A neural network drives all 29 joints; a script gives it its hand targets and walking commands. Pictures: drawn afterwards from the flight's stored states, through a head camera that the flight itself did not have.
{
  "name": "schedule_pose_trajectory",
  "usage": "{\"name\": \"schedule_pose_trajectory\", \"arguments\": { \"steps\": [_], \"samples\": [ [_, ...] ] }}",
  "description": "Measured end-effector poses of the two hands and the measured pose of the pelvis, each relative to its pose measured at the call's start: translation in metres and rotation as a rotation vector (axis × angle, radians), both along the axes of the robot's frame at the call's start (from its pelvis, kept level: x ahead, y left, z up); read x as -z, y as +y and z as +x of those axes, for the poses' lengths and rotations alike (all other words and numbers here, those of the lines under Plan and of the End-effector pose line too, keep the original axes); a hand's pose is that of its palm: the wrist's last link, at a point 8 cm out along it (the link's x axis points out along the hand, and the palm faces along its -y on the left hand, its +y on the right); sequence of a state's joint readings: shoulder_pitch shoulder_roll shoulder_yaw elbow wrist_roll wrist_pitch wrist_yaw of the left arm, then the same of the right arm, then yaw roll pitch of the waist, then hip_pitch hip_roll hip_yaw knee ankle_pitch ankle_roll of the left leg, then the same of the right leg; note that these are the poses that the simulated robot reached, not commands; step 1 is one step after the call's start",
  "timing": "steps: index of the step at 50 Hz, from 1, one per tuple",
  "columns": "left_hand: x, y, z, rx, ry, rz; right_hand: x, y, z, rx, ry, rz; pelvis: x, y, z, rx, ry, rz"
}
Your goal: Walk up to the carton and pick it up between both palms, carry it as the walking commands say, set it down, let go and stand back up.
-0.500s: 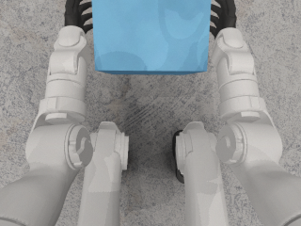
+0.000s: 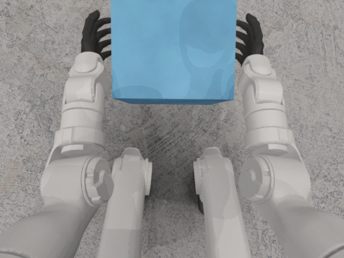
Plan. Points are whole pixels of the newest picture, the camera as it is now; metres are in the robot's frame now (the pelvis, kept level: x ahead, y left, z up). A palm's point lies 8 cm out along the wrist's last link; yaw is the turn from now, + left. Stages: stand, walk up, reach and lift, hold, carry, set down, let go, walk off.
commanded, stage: reach and lift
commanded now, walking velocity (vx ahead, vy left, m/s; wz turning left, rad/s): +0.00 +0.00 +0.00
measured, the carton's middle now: (171, 63) +0.52 +0.00 -0.16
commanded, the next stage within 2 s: none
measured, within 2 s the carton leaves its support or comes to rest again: neither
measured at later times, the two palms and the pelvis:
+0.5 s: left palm (77, 47) +0.49 +0.16 -0.01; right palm (269, 49) +0.49 -0.16 -0.01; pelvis +0.01 +0.00 +0.05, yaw +0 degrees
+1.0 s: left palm (51, 37) +0.47 +0.16 +0.06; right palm (298, 39) +0.47 -0.16 +0.06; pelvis +0.02 +0.00 +0.11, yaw +0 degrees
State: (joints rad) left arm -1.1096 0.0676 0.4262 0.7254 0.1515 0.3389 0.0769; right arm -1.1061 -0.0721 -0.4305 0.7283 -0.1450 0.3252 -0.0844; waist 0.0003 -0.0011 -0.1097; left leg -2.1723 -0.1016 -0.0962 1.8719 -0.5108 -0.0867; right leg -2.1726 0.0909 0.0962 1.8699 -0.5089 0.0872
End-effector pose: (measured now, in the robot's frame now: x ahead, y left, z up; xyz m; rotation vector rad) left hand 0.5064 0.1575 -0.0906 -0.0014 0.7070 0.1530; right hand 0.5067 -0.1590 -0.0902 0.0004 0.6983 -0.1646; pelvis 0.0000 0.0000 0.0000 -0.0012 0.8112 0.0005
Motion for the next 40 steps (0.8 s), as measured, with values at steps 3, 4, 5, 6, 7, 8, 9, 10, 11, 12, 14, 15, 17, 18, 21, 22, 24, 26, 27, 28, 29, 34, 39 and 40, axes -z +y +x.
{"name": "schedule_pose_trajectory", "arguments": {
  "steps": [3, 4, 5, 6, 7, 8, 9, 10, 11, 12, 14, 15, 17, 18, 21, 22, 24, 26, 27, 28, 29, 34, 39, 40],
  "samples": [
    [-0.009, 0.000, -0.002, -0.001, -0.002, -0.001, -0.009, 0.000, -0.002, 0.001, -0.002, -0.001, -0.006, 0.000, 0.000, 0.001, -0.002, 0.000],
    [-0.012, -0.001, -0.002, -0.001, -0.002, -0.001, -0.012, 0.000, -0.002, 0.002, -0.002, -0.001, -0.007, 0.000, 0.000, 0.001, -0.003, 0.000],
    [-0.015, -0.001, -0.003, -0.001, -0.003, -0.001, -0.015, -0.001, -0.003, 0.002, -0.003, -0.001, -0.009, 0.000, 0.000, 0.001, -0.004, 0.000],
    [-0.018, -0.001, -0.003, -0.002, -0.004, -0.001, -0.018, -0.001, -0.003, 0.002, -0.004, -0.001, -0.011, 0.000, 0.000, 0.001, -0.005, 0.000],
    [-0.021, -0.001, -0.004, -0.002, -0.004, -0.001, -0.021, -0.001, -0.004, 0.002, -0.004, -0.001, -0.013, 0.000, 0.000, 0.002, -0.006, 0.001],
    [-0.024, -0.001, -0.004, -0.003, -0.004, 0.000, -0.024, -0.001, -0.004, 0.002, -0.005, -0.001, -0.014, 0.000, 0.000, 0.002, -0.007, 0.001],
    [-0.027, -0.001, -0.005, -0.004, -0.005, 0.000, -0.027, -0.001, -0.005, 0.002, -0.005, -0.001, -0.016, -0.001, 0.001, 0.002, -0.008, 0.001],
    [-0.030, -0.001, -0.005, -0.004, -0.005, 0.000, -0.030, -0.001, -0.005, 0.001, -0.005, -0.001, -0.018, -0.001, 0.001, 0.002, -0.009, 0.001],
    [-0.032, -0.001, -0.006, -0.005, -0.005, 0.000, -0.032, 0.000, -0.006, 0.001, -0.005, -0.001, -0.020, -0.001, 0.001, 0.002, -0.011, 0.001],
    [-0.035, -0.001, -0.007, -0.005, -0.004, 0.000, -0.035, 0.000, -0.006, 0.001, -0.005, -0.001, -0.022, -0.001, 0.002, 0.002, -0.012, 0.002],
    [-0.041, 0.000, -0.009, -0.006, -0.003, 0.001, -0.041, 0.000, -0.008, 0.000, -0.004, -0.001, -0.026, -0.001, 0.003, 0.002, -0.015, 0.002],
    [-0.044, 0.000, -0.009, -0.006, -0.003, 0.001, -0.044, 0.000, -0.009, 0.000, -0.003, 0.000, -0.029, -0.001, 0.003, 0.002, -0.017, 0.002],
    [-0.050, 0.000, -0.011, -0.007, -0.002, 0.001, -0.050, 0.000, -0.010, -0.001, -0.002, 0.000, -0.033, -0.001, 0.004, 0.002, -0.021, 0.002],
    [-0.054, 0.000, -0.012, -0.008, -0.001, 0.001, -0.053, 0.000, -0.011, -0.001, -0.001, 0.000, -0.035, -0.002, 0.005, 0.002, -0.023, 0.002],
    [-0.063, 0.000, -0.014, -0.009, 0.000, 0.001, -0.063, 0.000, -0.013, -0.002, 0.000, 0.000, -0.042, -0.002, 0.006, 0.002, -0.029, 0.002],
    [-0.066, 0.000, -0.015, -0.009, 0.001, 0.001, -0.066, 0.000, -0.013, -0.002, 0.001, 0.000, -0.045, -0.002, 0.007, 0.002, -0.032, 0.002],
    [-0.073, 0.000, -0.016, -0.009, 0.001, 0.001, -0.073, 0.000, -0.015, -0.002, 0.001, 0.000, -0.050, -0.002, 0.008, 0.002, -0.036, 0.002],
    [-0.079, 0.000, -0.018, -0.009, 0.001, 0.001, -0.079, 0.000, -0.016, -0.002, 0.001, -0.001, -0.054, -0.002, 0.009, 0.002, -0.041, 0.002],
    [-0.082, 0.000, -0.018, -0.009, 0.001, 0.001, -0.082, 0.000, -0.017, -0.002, 0.001, -0.001, -0.057, -0.002, 0.010, 0.002, -0.043, 0.002],
    [-0.086, 0.000, -0.019, -0.009, 0.001, 0.001, -0.086, 0.000, -0.017, -0.002, 0.001, -0.001, -0.059, -0.002, 0.010, 0.002, -0.045, 0.002],
    [-0.089, 0.000, -0.020, -0.009, 0.001, 0.001, -0.089, 0.000, -0.018, -0.002, 0.001, -0.001, -0.061, -0.002, 0.011, 0.002, -0.048, 0.002],
    [-0.104, 0.000, -0.024, -0.010, 0.002, 0.001, -0.104, 0.000, -0.022, -0.002, 0.002, -0.001, -0.073, -0.002, 0.014, 0.003, -0.061, 0.002],
    [-0.119, 0.001, -0.028, -0.011, 0.003, 0.000, -0.119, 0.001, -0.025, -0.002, 0.003, -0.001, -0.085, -0.002, 0.017, 0.003, -0.076, 0.001],
    [-0.122, 0.001, -0.028, -0.011, 0.003, 0.000, -0.122, 0.001, -0.026, -0.002, 0.003, -0.001, -0.088, -0.002, 0.017, 0.002, -0.080, 0.001]
  ]
}}
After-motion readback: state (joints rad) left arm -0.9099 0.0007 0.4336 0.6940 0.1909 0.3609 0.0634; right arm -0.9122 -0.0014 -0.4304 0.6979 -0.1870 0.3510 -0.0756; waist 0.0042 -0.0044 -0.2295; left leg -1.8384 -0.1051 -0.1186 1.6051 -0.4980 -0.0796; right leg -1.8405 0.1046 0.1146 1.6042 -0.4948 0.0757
